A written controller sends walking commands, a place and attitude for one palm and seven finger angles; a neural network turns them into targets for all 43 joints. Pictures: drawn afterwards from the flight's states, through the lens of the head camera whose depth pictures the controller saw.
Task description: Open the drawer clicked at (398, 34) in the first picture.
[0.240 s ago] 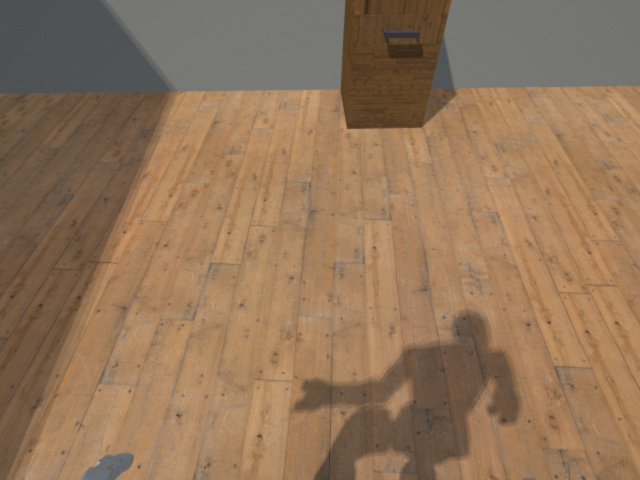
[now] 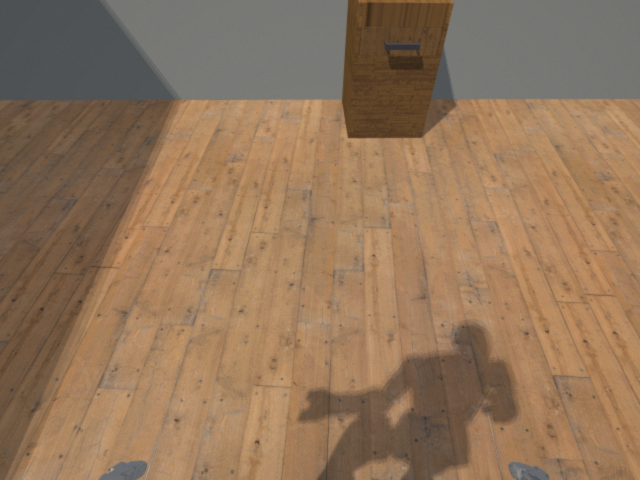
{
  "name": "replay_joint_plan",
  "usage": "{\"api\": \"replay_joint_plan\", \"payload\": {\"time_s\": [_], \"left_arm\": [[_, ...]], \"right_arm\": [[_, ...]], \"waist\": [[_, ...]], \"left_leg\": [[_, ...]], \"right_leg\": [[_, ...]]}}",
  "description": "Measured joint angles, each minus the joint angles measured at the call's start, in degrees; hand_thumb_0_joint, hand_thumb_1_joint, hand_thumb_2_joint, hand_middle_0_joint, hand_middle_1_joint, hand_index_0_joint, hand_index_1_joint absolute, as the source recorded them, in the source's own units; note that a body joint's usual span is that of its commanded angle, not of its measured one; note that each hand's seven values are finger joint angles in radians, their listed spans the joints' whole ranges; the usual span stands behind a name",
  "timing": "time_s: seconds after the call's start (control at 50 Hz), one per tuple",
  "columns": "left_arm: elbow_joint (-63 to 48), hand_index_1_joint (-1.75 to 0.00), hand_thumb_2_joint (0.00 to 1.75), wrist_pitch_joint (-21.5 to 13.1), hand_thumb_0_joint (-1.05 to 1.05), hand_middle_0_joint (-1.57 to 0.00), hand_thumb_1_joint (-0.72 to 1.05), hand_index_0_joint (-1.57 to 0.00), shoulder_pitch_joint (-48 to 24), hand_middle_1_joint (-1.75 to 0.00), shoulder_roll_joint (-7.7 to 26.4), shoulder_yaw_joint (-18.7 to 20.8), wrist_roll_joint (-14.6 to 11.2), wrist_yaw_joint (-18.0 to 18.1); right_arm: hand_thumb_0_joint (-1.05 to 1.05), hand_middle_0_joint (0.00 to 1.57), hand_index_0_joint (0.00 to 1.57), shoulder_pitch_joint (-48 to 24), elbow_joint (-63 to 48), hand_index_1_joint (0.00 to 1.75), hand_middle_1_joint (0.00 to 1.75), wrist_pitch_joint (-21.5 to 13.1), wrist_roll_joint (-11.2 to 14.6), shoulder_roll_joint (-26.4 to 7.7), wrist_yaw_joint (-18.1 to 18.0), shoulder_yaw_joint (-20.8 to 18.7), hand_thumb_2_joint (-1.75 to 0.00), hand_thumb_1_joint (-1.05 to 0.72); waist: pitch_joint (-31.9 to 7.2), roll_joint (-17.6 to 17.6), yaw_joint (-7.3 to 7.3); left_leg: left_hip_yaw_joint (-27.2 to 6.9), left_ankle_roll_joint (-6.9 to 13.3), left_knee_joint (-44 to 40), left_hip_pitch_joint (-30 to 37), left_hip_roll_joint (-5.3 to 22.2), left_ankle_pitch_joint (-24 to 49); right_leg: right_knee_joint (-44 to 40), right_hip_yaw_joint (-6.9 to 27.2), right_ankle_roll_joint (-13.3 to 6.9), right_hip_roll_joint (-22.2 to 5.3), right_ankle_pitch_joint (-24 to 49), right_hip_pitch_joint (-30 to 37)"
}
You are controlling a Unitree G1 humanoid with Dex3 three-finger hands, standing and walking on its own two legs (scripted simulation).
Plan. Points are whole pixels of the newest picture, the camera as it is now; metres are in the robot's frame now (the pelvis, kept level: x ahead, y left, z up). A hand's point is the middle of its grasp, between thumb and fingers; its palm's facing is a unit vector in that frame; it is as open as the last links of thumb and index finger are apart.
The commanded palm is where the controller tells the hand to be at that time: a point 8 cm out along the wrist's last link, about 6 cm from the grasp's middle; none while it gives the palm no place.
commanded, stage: stand and wait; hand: left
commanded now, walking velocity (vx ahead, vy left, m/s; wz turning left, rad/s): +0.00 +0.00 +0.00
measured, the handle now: (401, 44) +2.02 -0.27 -0.23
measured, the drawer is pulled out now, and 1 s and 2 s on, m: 0.00 0.00 0.00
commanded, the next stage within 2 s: look at it before walking up in 0.58 s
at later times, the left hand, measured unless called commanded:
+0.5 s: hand out of the picture +0.05 +0.24 -0.15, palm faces -0.02 -0.94 -0.34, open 7.4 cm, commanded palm none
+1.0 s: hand out of the picture +0.04 +0.23 -0.15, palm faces -0.03 -0.94 -0.33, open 7.4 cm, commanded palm none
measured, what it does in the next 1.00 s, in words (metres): stands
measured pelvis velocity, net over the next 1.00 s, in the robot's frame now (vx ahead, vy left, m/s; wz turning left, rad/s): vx -0.03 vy -0.01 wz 0.00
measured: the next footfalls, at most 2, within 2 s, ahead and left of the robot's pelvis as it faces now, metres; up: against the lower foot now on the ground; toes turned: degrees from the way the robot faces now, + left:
none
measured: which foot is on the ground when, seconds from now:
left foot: down 0.00-1.00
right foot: down 0.00-1.00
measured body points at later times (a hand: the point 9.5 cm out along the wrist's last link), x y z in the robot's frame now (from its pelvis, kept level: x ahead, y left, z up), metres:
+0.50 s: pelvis -0.02 -0.01 +0.01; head -0.02 -0.01 +0.46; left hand +0.05 +0.29 -0.13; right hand +0.05 -0.31 -0.13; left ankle -0.02 +0.11 -0.74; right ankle -0.02 -0.13 -0.74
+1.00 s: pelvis -0.03 -0.01 +0.01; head -0.03 -0.01 +0.46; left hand +0.04 +0.28 -0.13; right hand +0.04 -0.31 -0.13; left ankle -0.02 +0.11 -0.74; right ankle -0.02 -0.13 -0.74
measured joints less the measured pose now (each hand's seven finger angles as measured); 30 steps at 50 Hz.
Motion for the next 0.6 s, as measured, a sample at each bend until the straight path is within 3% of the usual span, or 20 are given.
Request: {"api": "replay_joint_plan", "payload": {"time_s": [0.6], "left_arm": [[5.34, -0.3, 0.9, -0.3, 0.0, -0.2, 0.9, -0.2, 1.15, -0.3, 0.78, 0.32, -0.04, -0.31]], "right_arm": [[0.01, 0.2, 0.21, 3.11, 6.89, 0.3, 0.3, 0.28, 0.43, -0.85, 0.24, -0.07, -0.9, -0.9]], "waist": [[1.21, 0.15, -0.44]], "left_leg": [[-0.21, -0.96, -4.4, 0.79, 1.07, 4.49]], "right_leg": [[-4.58, -0.23, -0.83, 1.05, 4.63, 0.81]]}}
